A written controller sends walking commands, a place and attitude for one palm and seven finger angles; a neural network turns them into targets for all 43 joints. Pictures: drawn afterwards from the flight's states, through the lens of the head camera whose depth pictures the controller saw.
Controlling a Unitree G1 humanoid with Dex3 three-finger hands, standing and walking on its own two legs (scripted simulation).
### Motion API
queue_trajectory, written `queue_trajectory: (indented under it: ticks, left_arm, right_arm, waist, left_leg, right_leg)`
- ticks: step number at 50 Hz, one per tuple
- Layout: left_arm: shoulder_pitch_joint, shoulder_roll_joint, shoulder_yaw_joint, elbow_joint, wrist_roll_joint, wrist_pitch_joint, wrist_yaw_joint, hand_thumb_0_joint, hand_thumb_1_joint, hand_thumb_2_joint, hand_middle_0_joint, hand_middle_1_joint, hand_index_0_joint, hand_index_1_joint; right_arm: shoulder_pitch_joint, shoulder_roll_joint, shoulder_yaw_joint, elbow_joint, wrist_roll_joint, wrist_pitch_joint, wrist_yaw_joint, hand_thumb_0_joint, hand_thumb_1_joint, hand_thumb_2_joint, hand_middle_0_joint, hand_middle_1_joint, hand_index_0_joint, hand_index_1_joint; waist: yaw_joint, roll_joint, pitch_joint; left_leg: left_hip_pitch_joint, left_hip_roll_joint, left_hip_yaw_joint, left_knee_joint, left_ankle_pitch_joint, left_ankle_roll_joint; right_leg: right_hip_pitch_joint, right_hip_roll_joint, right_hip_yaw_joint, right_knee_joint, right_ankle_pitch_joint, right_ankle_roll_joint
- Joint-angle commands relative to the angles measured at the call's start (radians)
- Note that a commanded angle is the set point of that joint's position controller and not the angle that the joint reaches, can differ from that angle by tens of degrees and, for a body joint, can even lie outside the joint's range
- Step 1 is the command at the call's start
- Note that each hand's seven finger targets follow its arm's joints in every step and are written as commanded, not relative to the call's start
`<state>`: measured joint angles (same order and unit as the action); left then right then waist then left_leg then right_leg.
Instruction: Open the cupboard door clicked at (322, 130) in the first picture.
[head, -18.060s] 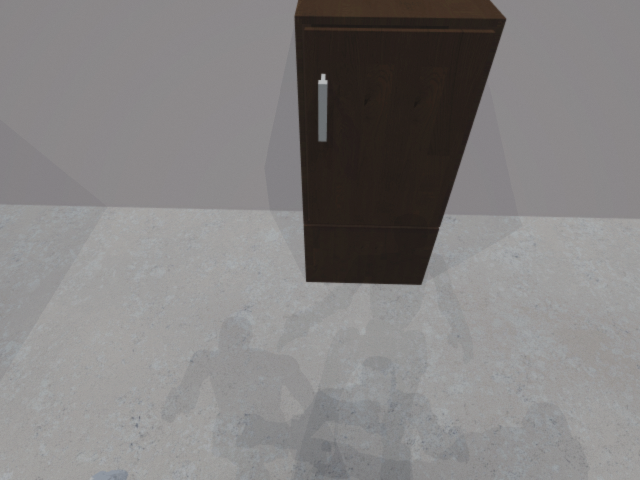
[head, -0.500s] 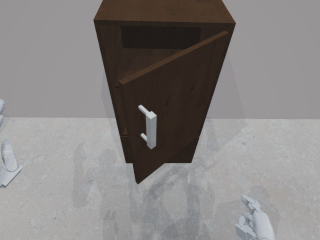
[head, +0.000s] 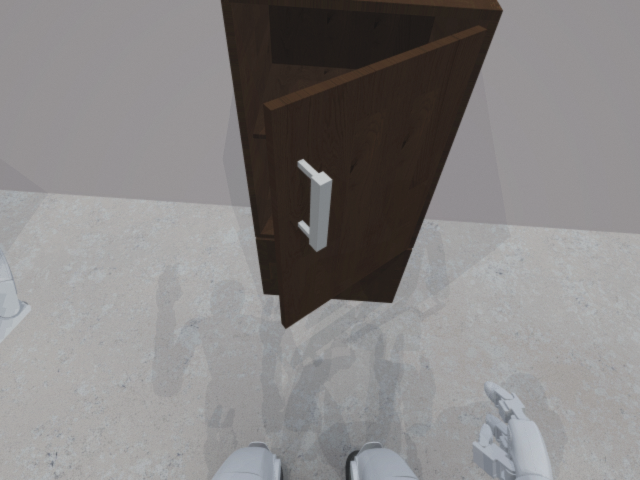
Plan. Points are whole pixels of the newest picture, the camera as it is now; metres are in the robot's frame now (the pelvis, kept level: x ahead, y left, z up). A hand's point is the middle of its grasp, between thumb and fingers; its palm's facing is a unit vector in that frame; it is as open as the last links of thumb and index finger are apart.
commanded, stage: step back with the hand held close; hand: left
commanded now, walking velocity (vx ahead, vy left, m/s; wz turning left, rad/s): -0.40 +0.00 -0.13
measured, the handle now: (311, 207) +0.49 +0.03 +0.04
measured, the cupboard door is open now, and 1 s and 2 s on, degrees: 40 40 40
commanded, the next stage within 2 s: stop stepping back and stand still in 0.16 s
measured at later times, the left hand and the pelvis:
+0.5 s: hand out of the picture +0.06 +0.25 +0.21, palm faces +0.48 -0.72 -0.50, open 7.4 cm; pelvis -0.13 -0.02 +0.01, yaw +0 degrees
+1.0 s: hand out of the picture +0.04 +0.23 +0.20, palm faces +0.36 -0.81 -0.46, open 7.4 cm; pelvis -0.18 -0.01 +0.03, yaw -5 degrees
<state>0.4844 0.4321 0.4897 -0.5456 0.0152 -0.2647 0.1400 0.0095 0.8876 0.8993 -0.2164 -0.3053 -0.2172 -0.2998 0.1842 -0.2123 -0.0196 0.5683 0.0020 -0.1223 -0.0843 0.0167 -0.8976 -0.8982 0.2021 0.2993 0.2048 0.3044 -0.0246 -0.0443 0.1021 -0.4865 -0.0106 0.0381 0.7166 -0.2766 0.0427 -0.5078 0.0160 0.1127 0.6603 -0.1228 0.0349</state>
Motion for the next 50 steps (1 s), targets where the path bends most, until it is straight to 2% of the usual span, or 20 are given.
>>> queue_trajectory:
  ticks: [1,6,9,11,12,13,15,21,23,24,25,26,29,32,35,38,42,44,45,50]
  left_arm:
    - [0.027,0.18,0.189,-0.207,-0.006,-0.074,0.021,0.0,0.9,0.9,-0.2,-0.3,-0.2,-0.3]
    - [-0.036,0.196,0.148,-0.203,-0.037,-0.056,0.019,0.0,0.9,0.9,-0.2,-0.3,-0.2,-0.3]
    - [-0.052,0.2,0.124,-0.207,-0.049,-0.052,0.019,0.0,0.9,0.9,-0.2,-0.3,-0.2,-0.3]
    - [-0.052,0.18,0.12,-0.235,-0.058,-0.061,0.017,0.0,0.9,0.9,-0.2,-0.3,-0.2,-0.3]
    - [-0.082,0.172,0.133,-0.276,-0.044,-0.069,0.027,0.0,0.9,0.9,-0.2,-0.3,-0.2,-0.3]
    - [-0.105,0.201,0.181,-0.309,-0.027,-0.067,0.039,0.0,0.9,0.9,-0.2,-0.3,-0.2,-0.3]
    - [0.002,0.186,0.166,-0.267,-0.05,-0.059,0.028,0.0,0.9,0.9,-0.2,-0.3,-0.2,-0.3]
    - [0.068,0.157,0.107,-0.248,-0.082,-0.019,0.046,0.0,0.9,0.9,-0.2,-0.3,-0.2,-0.3]
    - [-0.014,0.163,0.079,-0.234,-0.062,-0.016,0.032,0.0,0.9,0.9,-0.2,-0.3,-0.2,-0.3]
    - [-0.051,0.222,0.102,-0.224,-0.061,-0.018,0.032,0.0,0.9,0.9,-0.2,-0.3,-0.2,-0.3]
    - [-0.143,0.3,0.14,-0.244,-0.057,-0.023,0.044,0.0,0.9,0.9,-0.2,-0.3,-0.2,-0.3]
    - [-0.152,0.244,0.098,-0.108,-0.054,-0.01,0.036,0.0,0.9,0.9,-0.2,-0.3,-0.2,-0.3]
    - [-0.11,0.131,0.011,0.001,-0.047,0.014,0.033,0.0,0.9,0.9,-0.2,-0.3,-0.2,-0.3]
    - [-0.118,0.122,-0.01,-0.004,-0.039,0.013,0.039,0.0,0.9,0.9,-0.2,-0.3,-0.2,-0.3]
    - [-0.089,0.152,0.031,-0.096,-0.047,-0.003,0.034,0.0,0.9,0.9,-0.2,-0.3,-0.2,-0.3]
    - [-0.008,0.174,0.07,-0.171,-0.046,-0.009,0.029,0.0,0.9,0.9,-0.2,-0.3,-0.2,-0.3]
    - [0.002,0.183,0.079,-0.175,-0.031,-0.007,0.039,0.0,0.9,0.9,-0.2,-0.3,-0.2,-0.3]
    - [0.028,0.19,0.088,-0.122,-0.04,-0.008,0.038,0.0,0.9,0.9,-0.2,-0.3,-0.2,-0.3]
    - [0.007,0.191,0.089,-0.112,-0.039,-0.018,0.04,0.0,0.9,0.9,-0.2,-0.3,-0.2,-0.3]
    - [-0.016,0.145,0.056,-0.059,-0.032,-0.051,0.036,0.0,0.9,0.9,-0.2,-0.3,-0.2,-0.3]
  right_arm:
    - [-0.08,-0.146,-0.071,-0.164,-0.002,-0.069,-0.002,0.0,-0.9,-0.9,0.2,0.3,0.2,0.3]
    - [-0.033,-0.111,-0.067,-0.107,-0.012,-0.034,0.023,0.0,-0.9,-0.9,0.2,0.3,0.2,0.3]
    - [-0.023,-0.105,-0.06,-0.078,-0.007,-0.001,0.031,0.0,-0.9,-0.9,0.2,0.3,0.2,0.3]
    - [-0.029,-0.14,-0.055,-0.109,-0.013,-0.005,0.013,0.0,-0.9,-0.9,0.2,0.3,0.2,0.3]
    - [-0.094,-0.171,-0.061,-0.128,-0.016,-0.021,-0.003,0.0,-0.9,-0.9,0.2,0.3,0.2,0.3]
    - [-0.088,-0.122,-0.067,-0.108,-0.038,-0.053,-0.013,0.0,-0.9,-0.9,0.2,0.3,0.2,0.3]
    - [-0.075,-0.122,-0.098,-0.093,0.005,-0.098,0.011,0.0,-0.9,-0.9,0.2,0.3,0.2,0.3]
    - [-0.048,-0.101,-0.042,-0.1,-0.007,-0.103,0.018,0.0,-0.9,-0.9,0.2,0.3,0.2,0.3]
    - [-0.041,-0.096,-0.035,-0.089,-0.01,-0.096,0.016,0.0,-0.9,-0.9,0.2,0.3,0.2,0.3]
    - [-0.037,-0.097,-0.034,-0.073,-0.012,-0.091,0.016,0.0,-0.9,-0.9,0.2,0.3,0.2,0.3]
    - [-0.056,-0.112,-0.021,-0.056,-0.018,-0.091,0.019,0.0,-0.9,-0.9,0.2,0.3,0.2,0.3]
    - [-0.033,-0.094,-0.005,-0.031,-0.016,-0.097,0.016,0.0,-0.9,-0.9,0.2,0.3,0.2,0.3]
    - [-0.044,-0.102,-0.004,-0.029,-0.004,-0.092,-0.009,0.0,-0.9,-0.9,0.2,0.3,0.2,0.3]
    - [-0.05,-0.113,-0.002,-0.026,-0.006,-0.104,-0.026,0.0,-0.9,-0.9,0.2,0.3,0.2,0.3]
    - [-0.04,-0.152,-0.018,-0.075,0.0,-0.104,-0.027,0.0,-0.9,-0.9,0.2,0.3,0.2,0.3]
    - [-0.055,-0.122,-0.005,-0.072,-0.009,-0.092,-0.018,0.0,-0.9,-0.9,0.2,0.3,0.2,0.3]
    - [-0.049,-0.133,-0.017,-0.083,-0.017,-0.096,-0.01,0.0,-0.9,-0.9,0.2,0.3,0.2,0.3]
    - [-0.034,-0.112,-0.029,-0.078,-0.012,-0.088,0.0,0.0,-0.9,-0.9,0.2,0.3,0.2,0.3]
    - [-0.02,-0.116,-0.034,-0.069,-0.01,-0.086,0.005,0.0,-0.9,-0.9,0.2,0.3,0.2,0.3]
    - [-0.012,-0.095,-0.015,-0.049,-0.012,-0.086,0.006,0.0,-0.9,-0.9,0.2,0.3,0.2,0.3]
  waist:
    - [0.032,0.122,-0.201]
    - [0.005,-0.194,-0.202]
    - [-0.01,-0.209,-0.21]
    - [-0.023,0.062,-0.129]
    - [-0.014,0.389,-0.095]
    - [-0.007,0.44,-0.189]
    - [0.028,0.217,-0.274]
    - [0.024,0.319,-0.213]
    - [0.017,0.127,-0.149]
    - [0.015,-0.133,-0.138]
    - [0.021,-0.193,-0.133]
    - [0.019,-0.206,-0.148]
    - [0.013,-0.084,-0.064]
    - [0.007,-0.026,-0.084]
    - [0.017,0.106,-0.158]
    - [0.007,0.303,-0.129]
    - [0.017,0.152,-0.095]
    - [0.026,-0.118,-0.107]
    - [0.025,-0.127,-0.09]
    - [0.008,-0.042,-0.124]
  left_leg:
    - [-0.37,0.127,-0.114,-0.26,-0.52,0.076]
    - [0.107,-0.026,-0.002,0.175,-0.302,-0.035]
    - [0.365,-0.038,0.011,0.219,-0.233,-0.044]
    - [0.159,0.103,-0.189,-0.231,-0.413,0.039]
    - [-0.177,0.35,-0.454,-0.531,-0.56,0.132]
    - [-0.299,0.475,-0.531,-0.627,-0.532,0.181]
    - [0.055,0.368,-0.267,-0.424,-0.243,0.118]
    - [0.074,0.285,-0.06,-0.554,-0.411,-0.033]
    - [0.163,0.129,0.1,-0.241,-0.227,-0.078]
    - [0.19,0.067,0.068,0.121,-0.097,-0.077]
    - [0.084,0.075,-0.024,0.302,-0.04,-0.068]
    - [0.021,0.063,-0.041,0.347,-0.057,-0.083]
    - [0.08,0.064,-0.032,0.086,-0.043,-0.045]
    - [0.262,0.046,0.014,-0.255,-0.029,-0.011]
    - [0.328,0.178,-0.161,-0.334,0.102,0.045]
    - [0.189,0.264,-0.266,-0.506,-0.293,0.087]
    - [0.011,0.148,-0.076,-0.329,-0.316,0.023]
    - [-0.047,0.01,0.038,0.116,-0.172,-0.025]
    - [-0.114,0.024,-0.009,0.292,-0.148,-0.032]
    - [0.125,0.069,-0.005,-0.038,-0.049,-0.014]
  right_leg:
    - [0.435,-0.004,0.11,0.1,-0.004,-0.038]
    - [-0.088,-0.223,0.344,-0.356,-0.36,-0.136]
    - [-0.277,-0.203,0.2,-0.432,-0.479,-0.107]
    - [-0.173,-0.067,0.088,-0.113,-0.458,-0.038]
    - [0.059,0.078,-0.066,0.338,-0.364,0.013]
    - [0.173,0.118,-0.05,0.777,-0.386,0.016]
    - [-0.001,0.072,-0.045,0.802,-0.372,0.01]
    - [0.323,0.055,-0.252,0.062,-0.523,-0.057]
    - [0.256,-0.041,-0.119,-0.359,-0.418,-0.116]
    - [0.067,-0.24,0.215,-0.51,-0.439,-0.212]
    - [0.019,-0.382,0.358,-0.562,-0.394,-0.267]
    - [0.053,-0.363,0.359,-0.56,-0.569,-0.241]
    - [0.128,-0.255,0.141,-0.406,-0.235,-0.173]
    - [0.161,-0.176,0.034,-0.309,-0.213,-0.117]
    - [0.183,-0.036,-0.044,-0.111,-0.085,-0.06]
    - [0.195,0.001,-0.159,0.019,-0.283,-0.033]
    - [0.366,-0.037,-0.087,-0.208,-0.286,-0.08]
    - [0.282,-0.276,0.343,-0.446,-0.54,-0.203]
    - [0.295,-0.35,0.415,-0.48,-0.466,-0.251]
    - [0.241,-0.27,0.087,-0.326,-0.071,-0.182]
